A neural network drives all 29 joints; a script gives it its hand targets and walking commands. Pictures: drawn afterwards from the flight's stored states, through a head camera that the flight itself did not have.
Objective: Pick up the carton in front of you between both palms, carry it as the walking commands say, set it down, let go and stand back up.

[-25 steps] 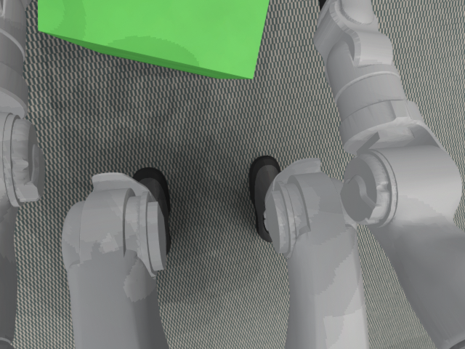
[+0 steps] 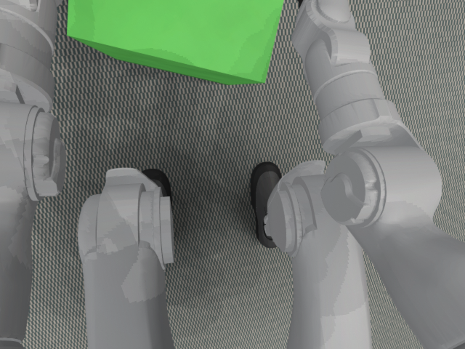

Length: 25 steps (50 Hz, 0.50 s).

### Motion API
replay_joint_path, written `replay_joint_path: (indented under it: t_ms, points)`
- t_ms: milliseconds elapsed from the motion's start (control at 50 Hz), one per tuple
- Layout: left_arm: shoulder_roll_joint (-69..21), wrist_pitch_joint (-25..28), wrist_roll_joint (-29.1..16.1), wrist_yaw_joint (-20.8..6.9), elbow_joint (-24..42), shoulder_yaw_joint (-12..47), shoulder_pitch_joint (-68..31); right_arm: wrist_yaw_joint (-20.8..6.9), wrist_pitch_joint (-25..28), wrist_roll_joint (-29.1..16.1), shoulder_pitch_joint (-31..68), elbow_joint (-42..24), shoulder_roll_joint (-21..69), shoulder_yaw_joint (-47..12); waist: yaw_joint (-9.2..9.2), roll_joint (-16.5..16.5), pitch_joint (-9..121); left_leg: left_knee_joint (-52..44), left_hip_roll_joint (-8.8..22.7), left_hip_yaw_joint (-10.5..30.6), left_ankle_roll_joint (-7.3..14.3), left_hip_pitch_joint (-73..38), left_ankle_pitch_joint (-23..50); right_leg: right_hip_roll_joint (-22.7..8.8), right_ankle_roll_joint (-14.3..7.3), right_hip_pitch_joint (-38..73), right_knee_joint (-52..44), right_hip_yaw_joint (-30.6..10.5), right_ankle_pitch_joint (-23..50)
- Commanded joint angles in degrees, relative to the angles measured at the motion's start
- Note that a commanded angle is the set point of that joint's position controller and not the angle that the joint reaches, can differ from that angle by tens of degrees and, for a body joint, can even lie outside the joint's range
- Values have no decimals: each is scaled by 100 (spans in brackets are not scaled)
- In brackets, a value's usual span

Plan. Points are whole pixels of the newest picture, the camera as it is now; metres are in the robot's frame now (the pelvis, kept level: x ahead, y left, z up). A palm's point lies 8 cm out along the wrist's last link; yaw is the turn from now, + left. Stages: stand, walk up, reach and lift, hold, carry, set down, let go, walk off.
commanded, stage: reach and lift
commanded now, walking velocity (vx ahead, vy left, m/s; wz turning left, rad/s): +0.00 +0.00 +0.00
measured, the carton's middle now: out of the picture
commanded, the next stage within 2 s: none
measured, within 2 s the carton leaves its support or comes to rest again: leaves its support in 0.28 s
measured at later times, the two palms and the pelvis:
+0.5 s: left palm out of the picture +0.53 +0.22 -0.08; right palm out of the picture +0.52 -0.08 -0.07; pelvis +0.01 -0.01 +0.02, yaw +4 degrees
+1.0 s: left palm out of the picture +0.48 +0.21 +0.07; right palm out of the picture +0.50 -0.09 +0.09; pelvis +0.02 -0.02 +0.14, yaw +6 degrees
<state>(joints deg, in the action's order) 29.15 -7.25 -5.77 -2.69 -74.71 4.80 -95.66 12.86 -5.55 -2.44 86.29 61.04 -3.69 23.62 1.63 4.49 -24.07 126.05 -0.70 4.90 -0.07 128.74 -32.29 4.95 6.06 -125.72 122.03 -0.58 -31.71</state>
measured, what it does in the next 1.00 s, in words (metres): rises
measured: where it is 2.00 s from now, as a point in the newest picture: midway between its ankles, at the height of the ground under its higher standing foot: (215, 223)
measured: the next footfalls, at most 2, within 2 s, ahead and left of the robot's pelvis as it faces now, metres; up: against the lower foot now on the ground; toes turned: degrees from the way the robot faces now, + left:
none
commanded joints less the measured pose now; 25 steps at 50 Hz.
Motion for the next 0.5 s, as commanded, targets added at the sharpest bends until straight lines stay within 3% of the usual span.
replay_joint_path:
  t_ms: [0, 60, 140, 240, 340, 400, 480]
  points:
    - [-4301, -104, 132, -1128, 997, 274, -2134, -1151, -218, 321, 2200, -719, 3590, -679, 156, -1202, 6007, -1150, -246, -264, 65, -2939, 1424, 400, -213, 2540, -423, 769, 1440]
    - [-5183, -211, 272, -1363, 1266, -30, -1745, -1521, -375, 359, 2223, -951, 4368, -789, 19, -921, 5997, -1101, -327, -357, 133, -2803, 1757, 476, -218, 2375, -362, 807, 1589]
    - [-5663, -255, 200, -1375, 1584, 35, -1649, -1630, -433, 125, 2235, -1179, 4897, -1101, -142, -723, 6513, -1059, -341, -412, 147, -2944, 2218, 503, -245, 2335, -292, 827, 1913]
    - [-6271, -292, -189, -1243, 2555, 543, -1880, -1569, -455, -435, 2544, -1776, 5459, -1892, -278, -947, 8260, -1018, -407, -470, 65, -4384, 3280, 558, -242, 2260, -304, 932, 2350]
    - [-6924, -485, -420, -960, 3830, 1010, -2051, -1521, -693, -644, 2876, -2743, 5758, -2627, -186, -1275, 10475, -1164, -505, -540, -69, -6333, 4113, 638, -206, 2325, -581, 1042, 2435]
    - [-7133, -682, -285, -798, 4168, 1007, -1842, -1478, -873, -552, 2758, -3156, 5819, -2883, -225, -1370, 10853, -1472, -602, -730, -143, -6417, 3661, 689, -233, 2617, -909, 1003, 2224]
    - [-7371, -934, 150, -863, 3485, 643, -1389, -1542, -1102, -150, 2334, -2657, 5903, -2494, -151, -1321, 9332, -2177, -652, -889, -158, -5013, 1832, 679, -265, 2632, -1464, 909, 1163]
